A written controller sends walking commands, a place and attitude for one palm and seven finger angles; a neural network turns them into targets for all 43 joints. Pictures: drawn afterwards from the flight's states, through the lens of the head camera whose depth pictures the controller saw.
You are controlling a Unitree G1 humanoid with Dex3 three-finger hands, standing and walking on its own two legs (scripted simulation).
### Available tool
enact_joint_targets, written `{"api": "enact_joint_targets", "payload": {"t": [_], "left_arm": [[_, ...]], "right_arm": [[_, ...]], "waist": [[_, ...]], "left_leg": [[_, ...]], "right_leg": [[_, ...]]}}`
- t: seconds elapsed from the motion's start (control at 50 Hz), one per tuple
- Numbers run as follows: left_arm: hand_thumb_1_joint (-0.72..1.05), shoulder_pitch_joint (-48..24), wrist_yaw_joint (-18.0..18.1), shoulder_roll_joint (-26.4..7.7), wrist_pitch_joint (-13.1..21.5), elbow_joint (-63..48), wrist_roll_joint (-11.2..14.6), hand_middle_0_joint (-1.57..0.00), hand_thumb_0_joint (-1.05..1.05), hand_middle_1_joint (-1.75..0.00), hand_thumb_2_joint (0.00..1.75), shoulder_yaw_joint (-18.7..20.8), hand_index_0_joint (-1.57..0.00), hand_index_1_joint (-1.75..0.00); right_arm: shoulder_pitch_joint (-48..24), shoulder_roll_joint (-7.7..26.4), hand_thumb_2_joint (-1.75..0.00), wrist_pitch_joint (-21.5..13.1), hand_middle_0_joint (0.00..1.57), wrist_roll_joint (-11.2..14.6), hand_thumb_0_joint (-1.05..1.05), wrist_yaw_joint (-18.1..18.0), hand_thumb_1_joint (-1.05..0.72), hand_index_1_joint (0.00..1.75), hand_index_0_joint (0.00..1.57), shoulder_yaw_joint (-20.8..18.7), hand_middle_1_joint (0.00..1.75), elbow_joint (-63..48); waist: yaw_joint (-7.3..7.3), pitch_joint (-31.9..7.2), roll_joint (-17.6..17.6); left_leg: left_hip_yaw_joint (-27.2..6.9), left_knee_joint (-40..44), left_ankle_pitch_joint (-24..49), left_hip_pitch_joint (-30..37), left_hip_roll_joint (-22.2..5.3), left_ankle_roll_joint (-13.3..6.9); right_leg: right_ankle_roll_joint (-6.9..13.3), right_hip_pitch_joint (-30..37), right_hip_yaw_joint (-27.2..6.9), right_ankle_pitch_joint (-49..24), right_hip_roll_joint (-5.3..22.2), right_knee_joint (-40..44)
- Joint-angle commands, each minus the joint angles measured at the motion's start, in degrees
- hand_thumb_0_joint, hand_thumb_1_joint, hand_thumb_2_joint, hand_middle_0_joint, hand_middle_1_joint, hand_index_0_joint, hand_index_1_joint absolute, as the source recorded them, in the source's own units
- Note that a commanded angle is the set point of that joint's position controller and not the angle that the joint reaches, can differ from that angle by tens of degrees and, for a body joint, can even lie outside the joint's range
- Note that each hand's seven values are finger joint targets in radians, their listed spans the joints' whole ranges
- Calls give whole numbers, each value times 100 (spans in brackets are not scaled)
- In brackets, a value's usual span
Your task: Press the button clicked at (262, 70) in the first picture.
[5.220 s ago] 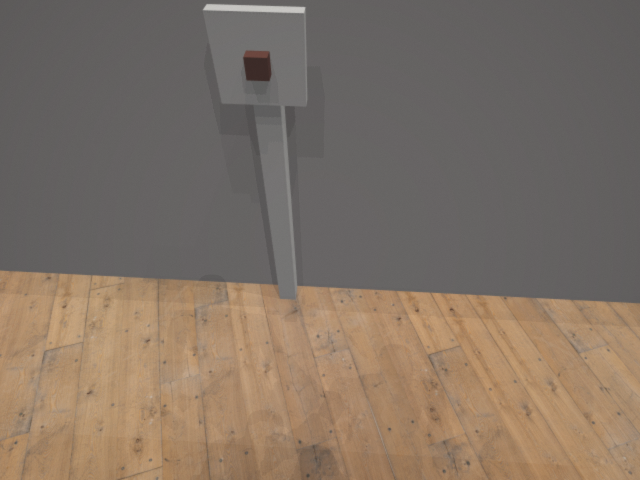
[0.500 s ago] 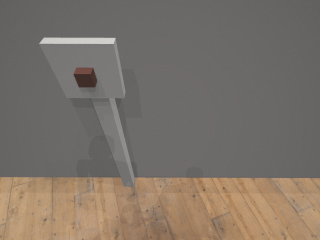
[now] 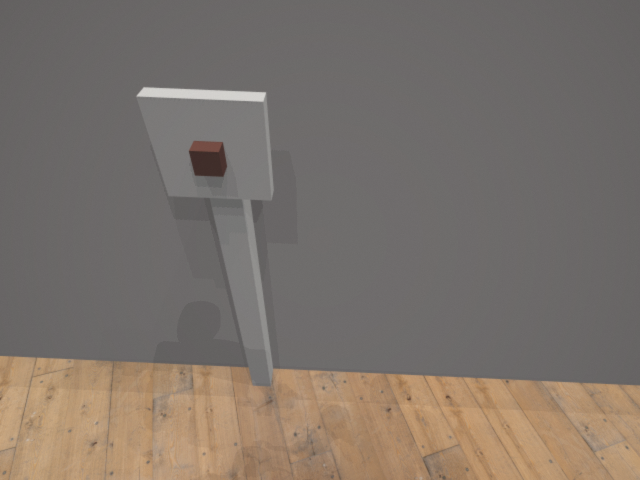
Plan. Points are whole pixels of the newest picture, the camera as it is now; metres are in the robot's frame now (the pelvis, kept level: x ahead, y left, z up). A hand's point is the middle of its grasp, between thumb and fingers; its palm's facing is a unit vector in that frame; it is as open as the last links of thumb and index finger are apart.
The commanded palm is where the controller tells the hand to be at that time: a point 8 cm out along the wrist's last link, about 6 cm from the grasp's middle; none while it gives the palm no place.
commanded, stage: come to a stop and stand still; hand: left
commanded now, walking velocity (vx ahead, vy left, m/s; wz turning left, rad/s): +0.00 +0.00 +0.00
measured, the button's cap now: (209, 157) +0.53 +0.21 +0.14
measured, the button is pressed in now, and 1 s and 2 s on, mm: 0 0 0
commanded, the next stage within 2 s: look again from close up in 0.08 s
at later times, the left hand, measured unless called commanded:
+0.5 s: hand out of the picture +0.08 +0.23 -0.16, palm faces -0.04 -0.96 -0.27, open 7.4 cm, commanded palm none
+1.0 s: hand (148, 391) +0.23 +0.24 -0.01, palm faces +0.27 -0.95 -0.15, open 7.0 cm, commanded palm +0.14 +0.27 -0.05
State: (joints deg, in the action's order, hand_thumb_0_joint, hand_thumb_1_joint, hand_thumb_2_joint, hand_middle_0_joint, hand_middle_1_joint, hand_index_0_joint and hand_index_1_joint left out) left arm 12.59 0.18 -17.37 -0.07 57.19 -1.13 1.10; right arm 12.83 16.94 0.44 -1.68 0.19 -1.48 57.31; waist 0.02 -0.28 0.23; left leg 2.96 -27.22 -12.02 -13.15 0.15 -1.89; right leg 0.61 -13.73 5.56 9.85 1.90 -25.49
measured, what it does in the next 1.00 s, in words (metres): stands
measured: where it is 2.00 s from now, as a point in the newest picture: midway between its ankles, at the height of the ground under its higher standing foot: outside the picture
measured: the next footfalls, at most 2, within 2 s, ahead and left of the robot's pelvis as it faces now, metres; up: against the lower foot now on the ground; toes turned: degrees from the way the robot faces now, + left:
none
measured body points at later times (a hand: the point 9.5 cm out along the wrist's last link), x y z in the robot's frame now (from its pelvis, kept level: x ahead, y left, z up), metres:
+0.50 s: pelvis +0.03 +0.01 +0.01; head +0.03 +0.02 +0.46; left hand +0.08 +0.28 -0.14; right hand +0.08 -0.27 -0.13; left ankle +0.03 +0.10 -0.74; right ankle +0.05 -0.12 -0.74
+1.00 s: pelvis +0.04 +0.01 -0.01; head +0.04 +0.00 +0.44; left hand +0.21 +0.29 +0.00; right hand +0.16 -0.24 -0.11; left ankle +0.03 +0.10 -0.74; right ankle +0.05 -0.12 -0.74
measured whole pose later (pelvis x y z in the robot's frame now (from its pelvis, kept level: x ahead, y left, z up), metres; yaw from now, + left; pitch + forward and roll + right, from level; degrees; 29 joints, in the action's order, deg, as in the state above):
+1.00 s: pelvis +0.04 +0.01 -0.01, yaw +0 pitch +0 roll +0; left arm 21.7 -0.5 -12.8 10.4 12.5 9.9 9.7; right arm 14.5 13.9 -12.1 0.9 -1.8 -1.4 45.5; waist 0.1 -1.0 0.6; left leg 3.2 -30.3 -16.3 -14.2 2.1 -2.5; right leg -0.5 -16.1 4.4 15.5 3.8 -31.5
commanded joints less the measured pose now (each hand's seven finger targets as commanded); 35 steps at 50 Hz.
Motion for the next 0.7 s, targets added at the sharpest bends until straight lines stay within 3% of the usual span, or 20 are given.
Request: {"api": "enact_joint_targets", "payload": {"t": [0.0,0.14,0.48,0.68], "left_arm": [[90,-244,44,-975,180,-329,2,-20,0,-30,90,196,-20,-30],[90,-169,50,-1057,195,-94,22,-20,0,-30,90,125,-20,-30],[90,-180,119,-907,219,212,39,-20,0,-30,90,-8,-20,-30],[90,-249,123,-839,188,192,24,-20,0,-30,90,-15,-20,-30]], "right_arm": [[-229,1089,-90,-171,20,16,0,-28,-90,30,20,-203,30,-324],[-216,1152,-90,-174,20,47,0,-11,-90,30,20,-143,30,-50],[-483,1027,-90,-228,20,101,0,-51,-90,30,20,-21,30,317],[-628,984,-90,-219,20,99,0,-61,-90,30,20,-11,30,349]], "waist": [[7,218,-132],[13,240,-129],[-7,-81,-33],[-17,39,-31]], "left_leg": [[-929,1000,-1351,-601,-642,-100],[-883,1016,-1039,-446,-657,-65],[-682,937,741,205,-755,-9],[-676,1045,805,299,-753,10]], "right_leg": [[187,87,-888,1428,547,765],[186,106,-952,1223,608,836],[109,710,-745,-653,646,657],[59,738,-716,-664,636,745]]}}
